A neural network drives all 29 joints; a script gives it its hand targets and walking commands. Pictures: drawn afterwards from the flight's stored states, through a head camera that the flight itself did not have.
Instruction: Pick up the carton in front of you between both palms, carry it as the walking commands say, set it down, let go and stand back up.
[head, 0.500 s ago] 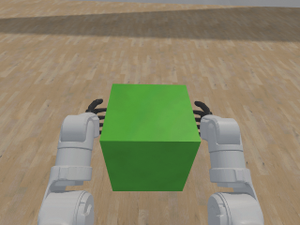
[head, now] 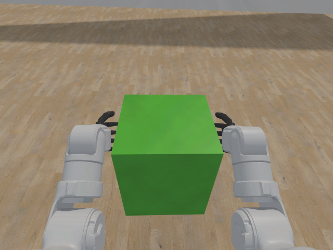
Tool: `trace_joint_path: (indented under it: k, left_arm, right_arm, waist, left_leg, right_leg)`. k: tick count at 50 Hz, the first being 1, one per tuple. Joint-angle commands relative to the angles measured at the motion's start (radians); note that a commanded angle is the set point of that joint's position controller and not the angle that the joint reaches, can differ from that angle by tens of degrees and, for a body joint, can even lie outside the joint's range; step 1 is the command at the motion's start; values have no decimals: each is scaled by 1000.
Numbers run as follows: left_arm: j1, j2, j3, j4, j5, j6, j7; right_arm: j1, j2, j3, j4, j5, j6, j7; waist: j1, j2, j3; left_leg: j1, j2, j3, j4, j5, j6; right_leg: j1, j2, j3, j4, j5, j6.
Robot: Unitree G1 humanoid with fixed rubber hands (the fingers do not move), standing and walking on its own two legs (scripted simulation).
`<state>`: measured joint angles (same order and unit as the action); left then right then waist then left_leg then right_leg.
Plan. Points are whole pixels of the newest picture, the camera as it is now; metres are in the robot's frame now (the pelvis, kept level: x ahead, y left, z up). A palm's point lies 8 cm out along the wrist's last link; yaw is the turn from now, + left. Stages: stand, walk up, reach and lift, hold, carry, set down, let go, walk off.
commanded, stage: carry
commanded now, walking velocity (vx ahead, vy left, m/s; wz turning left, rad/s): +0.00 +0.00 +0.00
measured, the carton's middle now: (165, 155) +0.34 +0.00 +0.05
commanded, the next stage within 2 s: none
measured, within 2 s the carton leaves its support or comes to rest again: neither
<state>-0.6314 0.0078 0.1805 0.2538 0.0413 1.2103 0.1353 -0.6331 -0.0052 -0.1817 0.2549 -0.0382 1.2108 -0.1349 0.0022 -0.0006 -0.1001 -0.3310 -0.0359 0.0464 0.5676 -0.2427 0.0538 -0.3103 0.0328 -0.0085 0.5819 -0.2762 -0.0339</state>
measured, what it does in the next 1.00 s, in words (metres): stands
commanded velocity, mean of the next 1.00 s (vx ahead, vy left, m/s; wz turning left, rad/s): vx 0.00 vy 0.00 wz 0.00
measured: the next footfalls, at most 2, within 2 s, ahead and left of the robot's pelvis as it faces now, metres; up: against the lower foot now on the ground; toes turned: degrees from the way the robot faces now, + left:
none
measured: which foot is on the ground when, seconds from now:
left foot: down 0.00-1.00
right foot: down 0.00-1.00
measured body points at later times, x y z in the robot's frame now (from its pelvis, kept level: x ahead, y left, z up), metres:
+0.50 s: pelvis -0.01 +0.00 +0.00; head -0.04 +0.00 +0.45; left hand +0.34 +0.15 +0.12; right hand +0.34 -0.15 +0.12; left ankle +0.04 +0.09 -0.73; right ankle +0.02 -0.10 -0.73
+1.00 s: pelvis -0.02 +0.00 +0.00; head -0.04 +0.00 +0.45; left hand +0.34 +0.15 +0.12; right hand +0.34 -0.15 +0.12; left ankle +0.04 +0.09 -0.73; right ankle +0.02 -0.10 -0.73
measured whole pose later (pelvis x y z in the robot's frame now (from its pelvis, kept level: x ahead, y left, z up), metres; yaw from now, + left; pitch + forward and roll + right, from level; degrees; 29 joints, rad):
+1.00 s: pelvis -0.02 +0.00 +0.00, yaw +0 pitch +0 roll +0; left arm -0.65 0.01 0.18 0.23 0.04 1.22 0.13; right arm -0.64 0.00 -0.20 0.22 -0.05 1.23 -0.13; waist 0.01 0.00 -0.07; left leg -0.36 -0.03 0.04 0.57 -0.22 0.05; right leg -0.34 0.04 -0.01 0.58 -0.25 -0.04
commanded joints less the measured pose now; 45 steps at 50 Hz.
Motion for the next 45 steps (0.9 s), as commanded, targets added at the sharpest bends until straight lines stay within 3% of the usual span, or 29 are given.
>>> trace_joint_path:
  k: [1, 45]
  left_arm:
    - [-776, -1129, -553, -157, -417, -38, -250]
    - [-781, -1134, -562, -176, -417, -26, -251]
  right_arm:
    - [-768, 1118, 542, -158, 402, -39, 244]
    - [-776, 1119, 552, -178, 403, -23, 249]
  waist:
    - [1, -1, -339]
    - [3, 3, -365]
  left_leg:
    - [137, 155, -146, -82, 108, 23]
    - [129, 159, -149, -75, 129, 29]
  right_leg:
    - [71, -141, 123, -85, 116, -31]
    - [75, -138, 119, -75, 129, -32]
